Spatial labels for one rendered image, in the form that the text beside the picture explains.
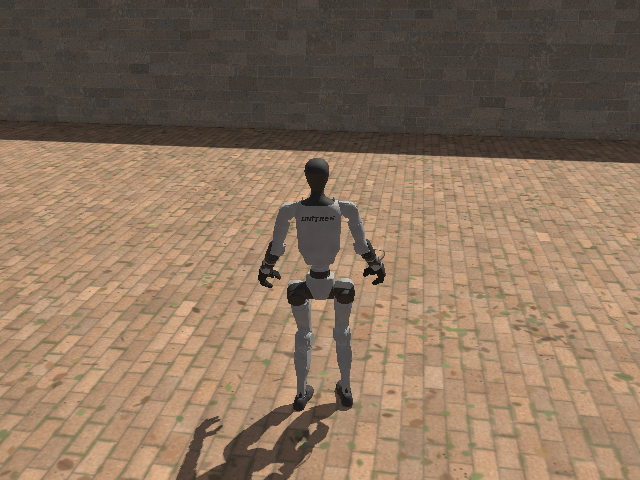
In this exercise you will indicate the robot right forearm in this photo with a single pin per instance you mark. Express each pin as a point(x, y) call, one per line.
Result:
point(371, 258)

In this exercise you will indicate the left robot hand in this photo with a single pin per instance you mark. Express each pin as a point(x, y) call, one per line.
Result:
point(262, 278)

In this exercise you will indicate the robot right upper arm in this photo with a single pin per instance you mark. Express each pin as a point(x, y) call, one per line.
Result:
point(349, 210)

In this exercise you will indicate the left robot shin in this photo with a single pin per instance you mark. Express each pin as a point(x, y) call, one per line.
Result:
point(302, 360)

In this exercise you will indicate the right robot hand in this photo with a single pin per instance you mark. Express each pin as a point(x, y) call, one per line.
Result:
point(380, 273)

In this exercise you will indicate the robot left upper arm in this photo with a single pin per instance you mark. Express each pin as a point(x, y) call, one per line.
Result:
point(286, 212)

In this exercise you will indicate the robot left forearm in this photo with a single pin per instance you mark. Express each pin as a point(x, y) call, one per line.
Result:
point(269, 261)

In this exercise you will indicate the right robot foot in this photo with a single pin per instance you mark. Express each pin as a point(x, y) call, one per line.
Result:
point(346, 398)

